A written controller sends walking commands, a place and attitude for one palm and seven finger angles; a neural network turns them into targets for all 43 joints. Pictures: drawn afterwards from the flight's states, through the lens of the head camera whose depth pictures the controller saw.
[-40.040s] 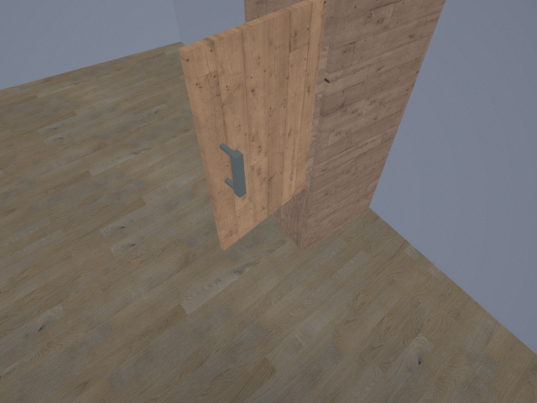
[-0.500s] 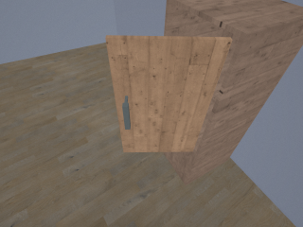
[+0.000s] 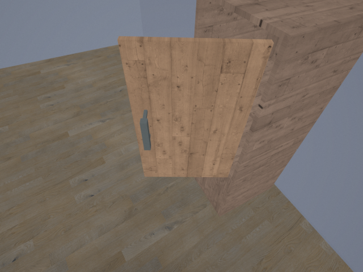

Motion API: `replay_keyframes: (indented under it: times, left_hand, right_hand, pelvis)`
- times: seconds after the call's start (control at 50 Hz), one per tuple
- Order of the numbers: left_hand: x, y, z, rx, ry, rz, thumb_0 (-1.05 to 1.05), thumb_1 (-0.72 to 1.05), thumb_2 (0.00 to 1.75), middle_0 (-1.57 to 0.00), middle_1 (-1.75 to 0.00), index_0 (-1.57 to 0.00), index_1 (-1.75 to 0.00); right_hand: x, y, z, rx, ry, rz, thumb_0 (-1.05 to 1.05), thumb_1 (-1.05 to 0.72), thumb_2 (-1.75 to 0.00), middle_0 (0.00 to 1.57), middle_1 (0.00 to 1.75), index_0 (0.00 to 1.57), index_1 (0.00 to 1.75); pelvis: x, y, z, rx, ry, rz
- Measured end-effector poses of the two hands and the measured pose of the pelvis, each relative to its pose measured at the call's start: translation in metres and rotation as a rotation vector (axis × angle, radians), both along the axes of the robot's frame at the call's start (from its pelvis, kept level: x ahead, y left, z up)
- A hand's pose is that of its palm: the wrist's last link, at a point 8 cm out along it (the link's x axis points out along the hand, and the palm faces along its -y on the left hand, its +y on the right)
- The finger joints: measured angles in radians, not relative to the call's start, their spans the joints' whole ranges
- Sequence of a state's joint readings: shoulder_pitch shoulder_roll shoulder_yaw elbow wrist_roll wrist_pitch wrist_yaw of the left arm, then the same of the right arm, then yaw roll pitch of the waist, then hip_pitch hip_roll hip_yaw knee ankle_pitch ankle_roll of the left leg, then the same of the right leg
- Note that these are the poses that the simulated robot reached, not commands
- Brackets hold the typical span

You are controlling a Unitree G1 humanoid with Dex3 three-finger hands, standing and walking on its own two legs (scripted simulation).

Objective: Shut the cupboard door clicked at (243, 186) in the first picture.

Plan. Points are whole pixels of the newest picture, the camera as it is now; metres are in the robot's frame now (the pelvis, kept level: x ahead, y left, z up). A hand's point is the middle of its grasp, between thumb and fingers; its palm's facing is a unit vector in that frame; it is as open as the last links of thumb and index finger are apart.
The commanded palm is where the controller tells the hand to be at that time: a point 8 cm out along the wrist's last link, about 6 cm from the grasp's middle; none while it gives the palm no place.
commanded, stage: come to a stop and stand still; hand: left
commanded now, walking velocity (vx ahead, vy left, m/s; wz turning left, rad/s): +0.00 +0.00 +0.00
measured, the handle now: (146, 130) +0.51 +0.14 -0.02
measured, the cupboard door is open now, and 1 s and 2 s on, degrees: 62 62 62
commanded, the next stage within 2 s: look again from close up in 0.46 s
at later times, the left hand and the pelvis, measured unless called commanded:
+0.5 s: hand out of the picture +0.09 +0.22 -0.16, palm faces -0.02 -0.96 -0.30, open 7.4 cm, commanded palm none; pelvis +0.02 -0.01 +0.01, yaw +0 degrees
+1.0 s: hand out of the picture +0.09 +0.22 -0.16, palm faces -0.01 -0.96 -0.29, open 7.4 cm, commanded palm none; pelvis +0.04 -0.01 +0.01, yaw +1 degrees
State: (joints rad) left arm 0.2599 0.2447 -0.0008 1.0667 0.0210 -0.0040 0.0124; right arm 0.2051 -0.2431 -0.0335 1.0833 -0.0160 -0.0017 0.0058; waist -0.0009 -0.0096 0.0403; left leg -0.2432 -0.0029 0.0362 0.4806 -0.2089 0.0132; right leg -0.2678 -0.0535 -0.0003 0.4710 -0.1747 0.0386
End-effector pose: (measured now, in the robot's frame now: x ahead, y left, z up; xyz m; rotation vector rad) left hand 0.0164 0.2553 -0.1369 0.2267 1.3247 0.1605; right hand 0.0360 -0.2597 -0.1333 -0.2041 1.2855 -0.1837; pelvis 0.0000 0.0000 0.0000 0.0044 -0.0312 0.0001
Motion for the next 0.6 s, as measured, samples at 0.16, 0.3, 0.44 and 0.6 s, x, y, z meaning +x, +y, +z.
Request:
replay_keyframes:
  times: [0.16, 0.3, 0.44, 0.6]
  left_hand:
    - [0.034, 0.005, 0.007, 0.023, -0.064, -0.016, 0.01, 0.90, 0.90, -0.20, -0.30, -0.20, -0.30]
    - [0.058, 0.008, 0.012, 0.037, -0.099, -0.033, 0.01, 0.90, 0.90, -0.20, -0.30, -0.20, -0.30]
    - [0.070, 0.010, 0.015, 0.040, -0.104, -0.040, 0.01, 0.90, 0.90, -0.20, -0.30, -0.20, -0.30]
    - [0.072, 0.011, 0.015, 0.039, -0.084, -0.035, 0.01, 0.90, 0.90, -0.20, -0.30, -0.20, -0.30]
  right_hand:
    - [0.014, -0.005, 0.002, 0.000, -0.007, 0.013, 0.01, -0.91, -0.90, 0.21, 0.30, 0.20, 0.30]
    - [0.028, -0.010, 0.006, -0.010, -0.015, 0.021, 0.01, -0.91, -0.90, 0.21, 0.30, 0.21, 0.30]
    - [0.039, -0.015, 0.009, -0.022, -0.019, 0.030, 0.01, -0.90, -0.90, 0.21, 0.30, 0.21, 0.30]
    - [0.051, -0.019, 0.012, -0.032, -0.021, 0.041, 0.01, -0.90, -0.90, 0.21, 0.30, 0.21, 0.30]
  pelvis:
    - [0.008, -0.004, 0.002, 0.000, -0.001, 0.004]
    - [0.014, -0.006, 0.004, 0.000, -0.003, 0.005]
    - [0.021, -0.006, 0.006, 0.000, -0.002, 0.006]
    - [0.027, -0.007, 0.008, 0.000, -0.001, 0.007]
